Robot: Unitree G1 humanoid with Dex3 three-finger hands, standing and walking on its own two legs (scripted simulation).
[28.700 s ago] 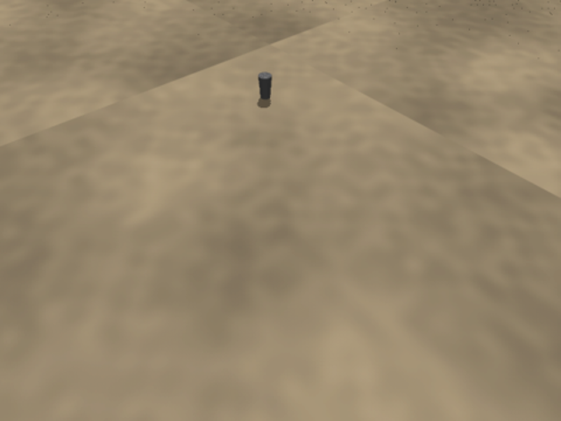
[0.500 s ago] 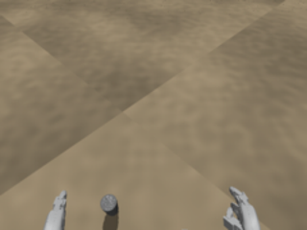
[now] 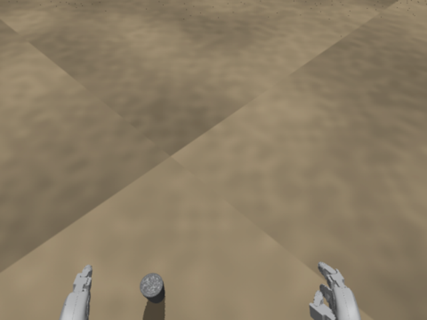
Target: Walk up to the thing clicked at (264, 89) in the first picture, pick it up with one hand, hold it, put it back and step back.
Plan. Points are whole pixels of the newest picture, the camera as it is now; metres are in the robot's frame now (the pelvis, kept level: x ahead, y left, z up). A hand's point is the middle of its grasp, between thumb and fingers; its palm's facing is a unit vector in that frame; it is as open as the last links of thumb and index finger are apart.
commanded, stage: home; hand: left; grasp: from the side
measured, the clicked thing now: (154, 290) +0.36 +0.22 -0.65
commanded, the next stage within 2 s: stand in 0.20 s
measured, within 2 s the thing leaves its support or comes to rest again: neither
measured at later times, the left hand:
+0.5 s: hand (108, 319) +0.16 +0.19 -0.05, palm faces +0.11 -0.95 -0.28, open 15.6 cm
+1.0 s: hand out of the picture +0.05 +0.25 -0.11, palm faces +0.00 -0.94 -0.35, open 7.5 cm
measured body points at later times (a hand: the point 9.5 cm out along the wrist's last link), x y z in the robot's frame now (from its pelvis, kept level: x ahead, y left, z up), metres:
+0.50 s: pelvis +0.00 +0.00 +0.00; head +0.01 +0.01 +0.45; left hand +0.15 +0.24 -0.03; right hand +0.16 -0.23 -0.07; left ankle +0.00 +0.13 -0.69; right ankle +0.01 -0.13 -0.69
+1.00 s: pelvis -0.01 +0.01 +0.04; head -0.01 +0.01 +0.49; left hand +0.05 +0.30 -0.09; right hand +0.07 -0.28 -0.08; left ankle +0.00 +0.13 -0.69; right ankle +0.01 -0.13 -0.69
